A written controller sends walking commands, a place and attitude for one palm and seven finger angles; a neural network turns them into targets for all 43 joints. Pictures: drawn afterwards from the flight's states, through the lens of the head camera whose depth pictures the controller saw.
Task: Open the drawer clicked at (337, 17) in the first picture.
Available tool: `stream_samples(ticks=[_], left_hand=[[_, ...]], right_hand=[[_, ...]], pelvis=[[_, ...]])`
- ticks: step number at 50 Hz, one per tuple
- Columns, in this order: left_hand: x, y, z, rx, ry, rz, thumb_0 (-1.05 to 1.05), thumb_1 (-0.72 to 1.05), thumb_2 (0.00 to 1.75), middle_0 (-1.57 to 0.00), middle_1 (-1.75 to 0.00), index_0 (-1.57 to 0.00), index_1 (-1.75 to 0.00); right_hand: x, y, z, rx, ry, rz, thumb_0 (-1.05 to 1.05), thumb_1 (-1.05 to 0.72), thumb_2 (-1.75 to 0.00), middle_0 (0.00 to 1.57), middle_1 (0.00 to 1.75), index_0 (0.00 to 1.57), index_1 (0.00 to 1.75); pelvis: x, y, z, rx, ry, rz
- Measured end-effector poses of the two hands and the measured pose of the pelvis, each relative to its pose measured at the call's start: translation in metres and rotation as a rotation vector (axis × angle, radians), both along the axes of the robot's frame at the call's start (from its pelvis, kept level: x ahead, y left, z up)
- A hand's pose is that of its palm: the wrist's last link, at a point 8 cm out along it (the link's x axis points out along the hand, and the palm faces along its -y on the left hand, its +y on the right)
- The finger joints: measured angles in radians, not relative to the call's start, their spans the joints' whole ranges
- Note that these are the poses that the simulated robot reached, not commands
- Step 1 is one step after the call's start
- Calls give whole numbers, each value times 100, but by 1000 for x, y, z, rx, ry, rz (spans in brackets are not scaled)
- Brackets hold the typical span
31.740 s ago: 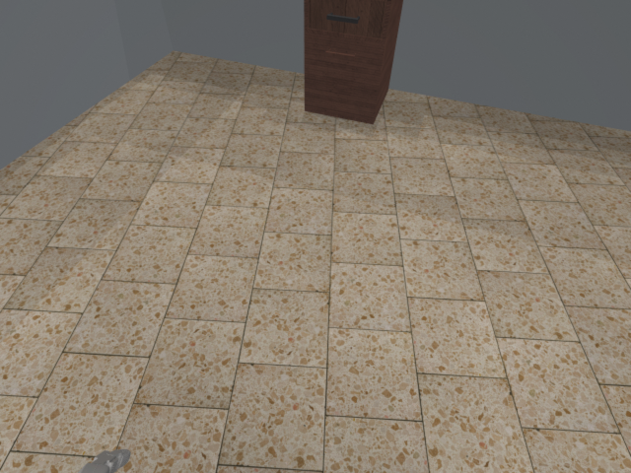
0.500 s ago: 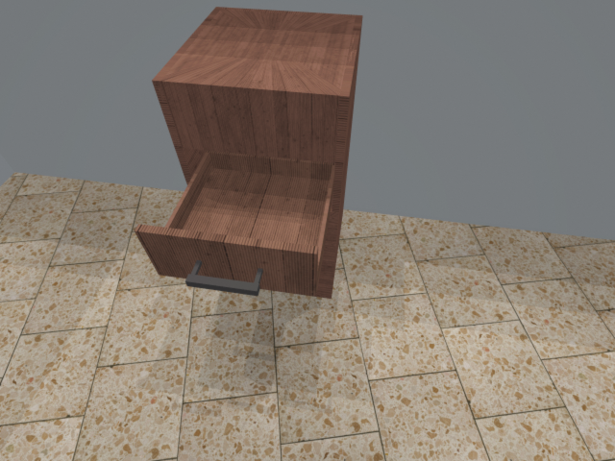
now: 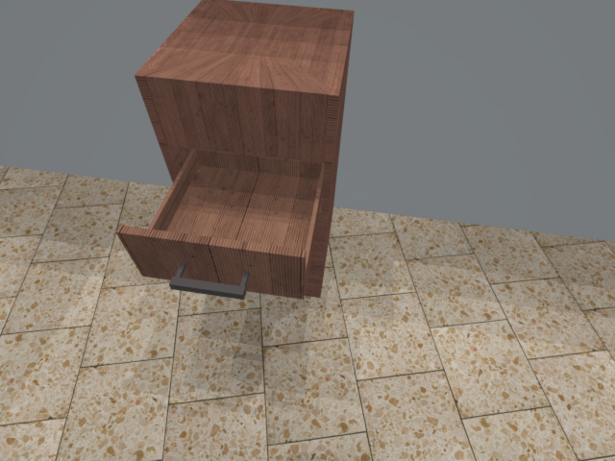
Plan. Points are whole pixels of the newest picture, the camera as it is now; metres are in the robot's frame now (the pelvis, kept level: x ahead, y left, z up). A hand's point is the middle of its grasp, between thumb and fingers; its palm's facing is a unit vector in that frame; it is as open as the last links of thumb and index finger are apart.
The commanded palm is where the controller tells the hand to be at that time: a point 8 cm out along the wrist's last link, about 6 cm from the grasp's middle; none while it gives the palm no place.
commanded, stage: look to check the result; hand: left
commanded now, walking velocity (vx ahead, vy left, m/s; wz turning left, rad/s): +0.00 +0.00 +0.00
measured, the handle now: (210, 279) +0.48 +0.23 -0.21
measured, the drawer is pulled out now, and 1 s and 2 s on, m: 0.28 0.28 0.28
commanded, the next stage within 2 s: stand and wait in 0.38 s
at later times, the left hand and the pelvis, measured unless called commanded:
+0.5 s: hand out of the picture -0.01 +0.14 -0.18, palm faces +0.05 -0.99 -0.15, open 7.4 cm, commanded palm none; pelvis +0.02 -0.01 +0.00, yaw +0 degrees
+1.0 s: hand out of the picture +0.00 +0.13 -0.18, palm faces +0.05 -0.99 -0.17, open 7.4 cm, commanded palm none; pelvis +0.03 -0.02 +0.00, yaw +0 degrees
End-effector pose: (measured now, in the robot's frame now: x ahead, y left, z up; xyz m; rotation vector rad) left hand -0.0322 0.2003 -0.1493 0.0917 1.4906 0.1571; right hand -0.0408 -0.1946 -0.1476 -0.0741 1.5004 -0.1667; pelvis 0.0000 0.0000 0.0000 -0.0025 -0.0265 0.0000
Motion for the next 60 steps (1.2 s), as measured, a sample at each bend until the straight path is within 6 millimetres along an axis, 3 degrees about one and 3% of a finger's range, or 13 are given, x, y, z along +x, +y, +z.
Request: stream_samples(ticks=[19, 60], left_hand=[[13, -10, 1, 4, -5, 5, 0, 91, 90, -20, -29, -20, -30], [29, -19, 1, 6, -5, -1, 0, 91, 90, -20, -29, -20, -30]], right_hand=[[29, -12, -1, -5, -31, 17, 1, -91, -89, 20, 30, 20, 30], [38, -22, -2, -3, -12, 11, 0, -91, -89, 20, 30, 20, 30]], pelvis=[[15, -9, 0, 3, -1, -1], [28, -20, 0, 4, -1, -5]])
